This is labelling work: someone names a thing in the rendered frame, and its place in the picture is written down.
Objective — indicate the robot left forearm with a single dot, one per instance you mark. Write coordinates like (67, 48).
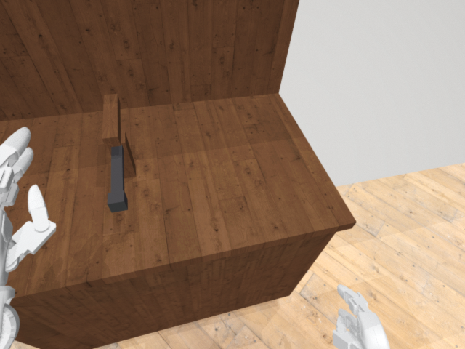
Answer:
(9, 319)

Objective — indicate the tap lever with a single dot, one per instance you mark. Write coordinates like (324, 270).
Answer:
(117, 200)

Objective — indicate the left robot hand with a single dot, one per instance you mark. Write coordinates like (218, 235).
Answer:
(15, 158)

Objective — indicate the counter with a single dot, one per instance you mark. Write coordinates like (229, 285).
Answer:
(228, 204)

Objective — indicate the right robot hand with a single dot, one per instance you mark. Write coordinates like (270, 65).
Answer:
(365, 331)

